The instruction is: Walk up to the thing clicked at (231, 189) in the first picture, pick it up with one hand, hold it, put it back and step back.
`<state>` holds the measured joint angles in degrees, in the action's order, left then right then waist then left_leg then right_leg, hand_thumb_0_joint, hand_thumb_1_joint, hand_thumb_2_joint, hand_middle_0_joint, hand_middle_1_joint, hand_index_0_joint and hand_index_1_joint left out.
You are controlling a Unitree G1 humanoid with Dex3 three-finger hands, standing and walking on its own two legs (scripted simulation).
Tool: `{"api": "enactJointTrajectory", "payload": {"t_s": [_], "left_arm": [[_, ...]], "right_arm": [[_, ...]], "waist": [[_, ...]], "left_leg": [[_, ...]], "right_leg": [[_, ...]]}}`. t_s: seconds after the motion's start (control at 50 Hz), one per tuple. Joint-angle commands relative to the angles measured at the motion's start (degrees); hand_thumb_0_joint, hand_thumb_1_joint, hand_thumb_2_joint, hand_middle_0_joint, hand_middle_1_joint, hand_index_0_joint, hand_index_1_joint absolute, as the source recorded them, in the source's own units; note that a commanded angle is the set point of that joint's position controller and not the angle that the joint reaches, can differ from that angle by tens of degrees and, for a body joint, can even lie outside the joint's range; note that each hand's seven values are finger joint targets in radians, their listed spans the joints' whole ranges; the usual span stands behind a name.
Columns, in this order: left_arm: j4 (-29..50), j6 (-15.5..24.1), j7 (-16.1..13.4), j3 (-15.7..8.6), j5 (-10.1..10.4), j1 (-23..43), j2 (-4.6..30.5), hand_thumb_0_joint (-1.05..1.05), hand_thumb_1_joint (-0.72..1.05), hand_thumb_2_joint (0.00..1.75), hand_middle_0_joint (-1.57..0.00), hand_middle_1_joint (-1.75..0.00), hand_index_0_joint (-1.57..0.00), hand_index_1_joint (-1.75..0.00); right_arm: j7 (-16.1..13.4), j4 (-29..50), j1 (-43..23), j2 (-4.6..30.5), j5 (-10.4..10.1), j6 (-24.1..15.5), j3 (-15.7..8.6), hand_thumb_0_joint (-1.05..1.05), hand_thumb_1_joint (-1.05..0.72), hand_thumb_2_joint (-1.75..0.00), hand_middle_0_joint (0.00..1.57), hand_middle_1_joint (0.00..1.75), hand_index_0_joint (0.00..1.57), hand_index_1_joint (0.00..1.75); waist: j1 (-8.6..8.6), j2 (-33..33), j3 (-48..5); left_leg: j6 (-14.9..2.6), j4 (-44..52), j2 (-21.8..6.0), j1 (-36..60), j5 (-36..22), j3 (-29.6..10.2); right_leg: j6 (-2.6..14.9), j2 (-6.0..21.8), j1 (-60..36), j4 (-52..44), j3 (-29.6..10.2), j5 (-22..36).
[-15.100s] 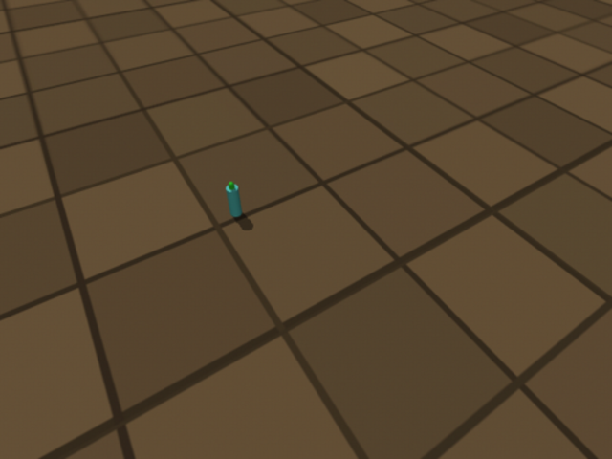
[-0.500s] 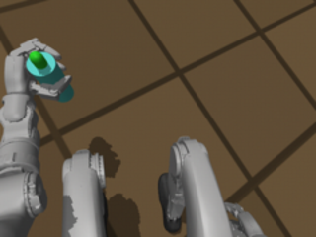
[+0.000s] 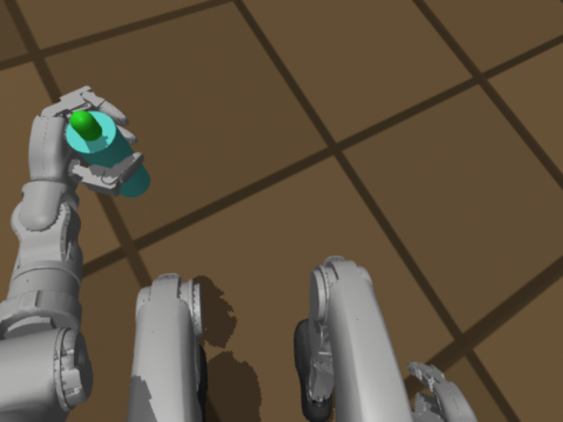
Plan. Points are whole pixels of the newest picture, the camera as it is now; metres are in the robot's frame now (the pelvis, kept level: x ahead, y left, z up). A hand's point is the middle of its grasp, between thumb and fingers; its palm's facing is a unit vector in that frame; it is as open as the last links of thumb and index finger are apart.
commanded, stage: lift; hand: left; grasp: from the side
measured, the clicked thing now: (110, 155) +0.48 +0.19 -0.04
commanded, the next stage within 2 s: hold in 1.70 s
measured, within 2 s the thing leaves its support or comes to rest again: neither
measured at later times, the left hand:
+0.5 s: hand (48, 105) +0.43 +0.19 +0.14, palm faces +0.01 -1.00 -0.05, open 7.9 cm
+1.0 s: hand out of the picture +0.40 +0.19 +0.28, palm faces +0.01 -1.00 -0.03, open 7.9 cm
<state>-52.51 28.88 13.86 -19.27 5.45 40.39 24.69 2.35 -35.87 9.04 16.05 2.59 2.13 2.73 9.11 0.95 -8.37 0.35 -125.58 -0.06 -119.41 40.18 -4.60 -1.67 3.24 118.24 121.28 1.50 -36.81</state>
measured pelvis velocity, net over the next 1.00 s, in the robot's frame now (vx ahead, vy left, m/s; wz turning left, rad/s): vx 0.05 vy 0.01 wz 0.03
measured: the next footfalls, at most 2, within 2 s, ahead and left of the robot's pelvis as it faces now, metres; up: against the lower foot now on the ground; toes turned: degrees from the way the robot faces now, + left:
none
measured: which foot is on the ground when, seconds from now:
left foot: down 0.00-1.00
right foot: down 0.00-1.00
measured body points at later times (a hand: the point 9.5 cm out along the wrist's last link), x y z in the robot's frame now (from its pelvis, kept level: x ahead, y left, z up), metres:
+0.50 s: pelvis +0.02 +0.00 +0.12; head +0.18 +0.02 +0.54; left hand +0.43 +0.24 +0.14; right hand +0.17 -0.26 +0.01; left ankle +0.08 +0.12 -0.37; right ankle +0.10 -0.14 -0.37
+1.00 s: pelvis +0.05 +0.01 +0.25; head +0.15 +0.03 +0.69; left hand +0.40 +0.25 +0.28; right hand +0.20 -0.25 +0.15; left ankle +0.08 +0.12 -0.37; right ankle +0.10 -0.14 -0.37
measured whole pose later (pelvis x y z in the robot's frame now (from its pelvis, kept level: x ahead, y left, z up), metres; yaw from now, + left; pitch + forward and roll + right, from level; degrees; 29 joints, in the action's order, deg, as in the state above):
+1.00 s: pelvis +0.05 +0.01 +0.25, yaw +2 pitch +19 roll -3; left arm -23.2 15.7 9.4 -9.1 10.6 12.0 16.1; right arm -2.7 -35.8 11.5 13.6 -2.1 -3.8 0.0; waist 2.5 0.7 -7.5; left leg 0.3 -75.7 -2.4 -61.9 32.9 -2.4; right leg -1.6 1.7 60.9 71.2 2.8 -29.1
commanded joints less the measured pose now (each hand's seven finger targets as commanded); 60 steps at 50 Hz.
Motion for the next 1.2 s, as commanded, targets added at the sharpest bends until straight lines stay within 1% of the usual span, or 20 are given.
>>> {"api": "enactJointTrajectory", "payload": {"t_s": [0.0,0.22,0.34,0.36,0.38,0.42,0.44,0.5,0.52,0.6,0.62,0.68,0.76,0.84,0.88,0.98,1.0,1.02,1.1,1.18], "left_arm": [[19.7,4.2,0.1,-0.8,3.2,21.3,10.2,0.00,0.23,1.35,-1.45,-1.57,-1.46,-1.57],[31.4,-1.1,-2.1,-0.4,5.5,10.1,7.4,0.00,0.31,1.37,-1.42,-1.56,-1.44,-1.55],[38.7,-4.2,-3.3,1.2,6.4,6.9,5.5,0.00,0.27,1.35,-1.40,-1.54,-1.42,-1.54],[38.7,-5.0,-3.8,0.5,6.0,4.4,6.2,0.00,0.29,1.35,-1.39,-1.54,-1.41,-1.53],[40.2,-5.5,-3.8,2.9,6.0,3.9,4.0,0.00,0.30,1.34,-1.39,-1.53,-1.41,-1.52],[41.7,-6.6,-4.6,1.4,5.9,-0.7,5.0,0.00,0.30,1.36,-1.41,-1.56,-1.43,-1.55],[43.1,-7.0,-4.9,1.5,5.9,-1.8,5.1,0.00,0.29,1.35,-1.40,-1.55,-1.42,-1.54],[47.4,-8.2,-5.5,3.5,6.5,-3.2,3.1,0.00,0.27,1.36,-1.39,-1.55,-1.41,-1.54],[46.7,-8.8,-6.0,2.2,6.7,-5.3,3.7,0.00,0.28,1.36,-1.40,-1.55,-1.42,-1.54],[47.0,-9.5,-6.4,4.8,6.9,-7.5,1.2,0.00,0.27,1.36,-1.38,-1.55,-1.41,-1.54],[47.1,-9.6,-6.8,3.7,6.8,-7.9,2.3,0.00,0.27,1.35,-1.38,-1.54,-1.41,-1.53],[46.4,-9.3,-6.3,5.9,6.6,-8.7,0.9,0.00,0.24,1.35,-1.39,-1.55,-1.42,-1.54],[44.0,-8.8,-5.4,5.8,6.7,-9.8,0.6,0.00,0.26,1.34,-1.40,-1.54,-1.42,-1.53],[44.8,-8.1,-4.5,6.2,6.7,-11.1,0.6,0.00,0.22,1.31,-1.39,-1.53,-1.42,-1.52],[44.6,-7.8,-4.2,7.2,7.1,-10.4,-0.9,0.00,0.23,1.32,-1.40,-1.53,-1.42,-1.52],[45.1,-6.9,-4.4,6.5,7.3,-10.6,-0.6,0.00,0.24,1.30,-1.39,-1.51,-1.41,-1.50],[45.0,-6.9,-4.2,8.1,7.4,-11.5,-2.2,0.00,0.24,1.31,-1.39,-1.51,-1.41,-1.51],[45.0,-6.8,-4.4,6.6,7.5,-10.9,-0.9,0.00,0.25,1.32,-1.39,-1.51,-1.41,-1.51],[44.1,-6.5,-4.6,6.6,7.1,-11.6,-0.8,0.00,0.22,1.31,-1.38,-1.51,-1.40,-1.50],[43.1,-6.2,-4.5,7.3,6.8,-11.6,-1.2,0.00,0.30,1.31,-1.37,-1.50,-1.39,-1.49]], "right_arm": [[-1.3,4.0,7.5,11.9,-1.0,-1.5,-4.9,0.00,-0.93,-0.91,0.20,0.30,0.20,0.30],[-3.1,6.2,5.8,10.3,-3.3,-3.1,-6.1,0.00,-0.91,-0.90,0.20,0.30,0.20,0.30],[-4.0,6.7,4.5,9.0,-4.3,-3.9,-6.3,0.00,-0.90,-0.90,0.20,0.30,0.20,0.30],[-4.3,6.7,4.9,8.9,-4.4,-4.1,-6.7,0.00,-0.91,-0.90,0.20,0.30,0.20,0.30],[-4.3,6.7,4.5,8.5,-4.6,-4.1,-6.5,0.00,-0.90,-0.90,0.20,0.30,0.20,0.30],[-4.5,7.0,3.8,8.3,-4.9,-4.3,-6.5,0.00,-0.90,-0.90,0.20,0.30,0.20,0.30],[-4.6,6.9,4.2,8.0,-5.0,-4.3,-6.5,0.00,-0.91,-0.90,0.20,0.30,0.20,0.30],[-5.0,6.9,4.3,7.8,-5.3,-4.7,-6.6,0.00,-0.90,-0.90,0.20,0.30,0.20,0.30],[-5.1,7.0,4.0,7.7,-5.5,-4.9,-6.6,0.00,-0.90,-0.90,0.20,0.30,0.20,0.30],[-5.6,6.7,3.6,7.2,-5.6,-5.7,-6.4,0.00,-0.90,-0.90,0.20,0.30,0.20,0.30],[-5.8,6.5,3.9,6.9,-5.6,-6.0,-6.3,0.00,-0.90,-0.90,0.20,0.30,0.20,0.30],[-5.8,6.4,3.3,6.4,-5.5,-6.7,-6.0,0.00,-0.90,-0.89,0.20,0.30,0.20,0.30],[-5.8,6.0,3.3,6.5,-5.5,-7.3,-6.2,0.00,-0.90,-0.90,0.20,0.30,0.20,0.30],[-5.5,5.9,3.7,6.3,-5.1,-7.8,-5.8,0.00,-0.91,-0.90,0.20,0.30,0.20,0.30],[-5.5,5.9,4.1,6.1,-5.1,-7.8,-5.8,0.00,-0.91,-0.90,0.20,0.30,0.20,0.30],[-5.5,5.7,4.3,6.2,-4.6,-7.9,-5.6,0.00,-0.91,-0.90,0.20,0.30,0.20,0.30],[-5.4,5.9,4.0,5.9,-4.6,-8.0,-5.4,0.00,-0.90,-0.90,0.20,0.30,0.20,0.30],[-5.5,5.9,4.2,5.8,-4.7,-8.0,-5.5,0.00,-0.91,-0.90,0.20,0.30,0.20,0.30],[-5.7,5.5,4.9,5.6,-4.4,-7.8,-5.5,0.00,-0.90,-0.90,0.20,0.30,0.20,0.30],[-5.8,5.7,4.2,5.4,-4.3,-7.7,-5.4,0.00,-0.90,-0.90,0.20,0.30,0.20,0.30]], "waist": [[-0.85,10.9,-41.1],[-3.40,6.7,-39.1],[-3.45,5.4,-37.3],[-4.05,4.5,-37.7],[-4.00,4.8,-37.0],[-5.64,4.9,-36.7],[-5.63,5.2,-37.9],[-4.83,5.6,-35.8],[-5.85,4.5,-35.1],[-4.62,3.8,-30.3],[-5.12,2.9,-30.2],[-4.94,3.3,-26.8],[-5.56,4.3,-23.3],[-7.09,6.4,-24.1],[-6.13,5.4,-23.0],[-6.76,5.6,-22.1],[-6.61,4.7,-21.6],[-6.89,3.9,-21.0],[-7.00,3.4,-21.1],[-7.09,2.7,-17.9]], "left_leg": [[-1.47,20.1,1.0,30.5,-8.7,2.0],[-1.69,28.7,0.5,37.7,-7.9,1.5],[-1.91,34.0,0.4,42.0,-7.5,1.6],[-1.99,34.6,0.4,42.8,-8.1,2.2],[-1.82,35.9,0.3,44.6,-8.7,1.8],[-1.57,38.2,0.2,47.3,-10.3,1.5],[-1.59,38.5,0.1,49.3,-13.7,1.8],[-1.28,42.4,-0.2,53.9,-15.0,1.0],[-1.28,43.7,-0.2,55.0,-14.7,0.9],[-1.22,48.0,-0.6,59.3,-15.3,0.3],[-1.39,48.5,-0.4,59.4,-16.2,1.1],[-1.37,51.9,-0.3,61.8,-15.0,1.3],[-0.90,56.6,-0.8,66.7,-13.7,0.4],[-0.21,59.6,-0.9,72.8,-20.8,0.8],[-0.23,61.6,-1.1,74.2,-19.9,0.5],[0.27,65.4,-1.3,78.9,-23.3,0.2],[0.08,65.8,-1.1,79.0,-23.2,0.6],[-0.25,65.9,-0.9,78.8,-23.1,1.4],[-0.21,68.1,-0.8,81.1,-25.3,1.8],[-0.24,71.0,-0.8,81.8,-23.1,2.2]], "right_leg": [[4.17,-1.6,-23.5,-15.2,2.0,9.0],[3.80,-1.8,-32.8,-24.6,1.0,8.2],[3.39,-2.0,-40.2,-31.5,0.1,8.3],[3.15,-2.0,-42.8,-33.2,-0.3,8.7],[3.25,-2.0,-43.0,-34.0,-0.1,9.3],[3.32,-2.1,-45.7,-35.5,0.0,10.5],[3.25,-2.2,-47.7,-36.3,0.0,13.6],[3.17,-2.4,-50.5,-39.5,0.5,15.1],[3.12,-2.5,-52.2,-40.9,0.5,14.7],[2.90,-2.8,-54.7,-45.1,0.9,15.9],[2.78,-2.8,-57.3,-46.8,0.6,16.8],[2.79,-3.0,-59.8,-50.1,0.5,15.8],[2.83,-3.0,-60.5,-53.6,0.8,14.4],[3.15,-3.0,-64.8,-55.5,1.2,19.7],[3.03,-3.3,-66.1,-57.4,1.5,19.1],[3.01,-3.5,-69.5,-59.9,2.0,21.3],[2.93,-3.5,-70.6,-60.6,1.9,21.7],[2.76,-3.5,-72.3,-61.9,1.6,22.0],[2.71,-3.6,-76.3,-64.0,1.7,24.0],[2.62,-3.8,-78.3,-66.6,1.5,22.2]]}}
